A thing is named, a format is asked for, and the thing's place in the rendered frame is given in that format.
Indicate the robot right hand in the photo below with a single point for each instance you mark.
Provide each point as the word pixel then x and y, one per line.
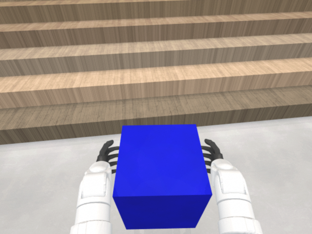
pixel 214 150

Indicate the left robot forearm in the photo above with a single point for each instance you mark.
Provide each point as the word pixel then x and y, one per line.
pixel 94 201

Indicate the carton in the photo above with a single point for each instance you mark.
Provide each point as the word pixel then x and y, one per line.
pixel 161 178

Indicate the robot left hand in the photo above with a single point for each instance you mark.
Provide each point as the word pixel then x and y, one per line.
pixel 105 150

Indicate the right robot forearm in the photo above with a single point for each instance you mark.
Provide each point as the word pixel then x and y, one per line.
pixel 236 214

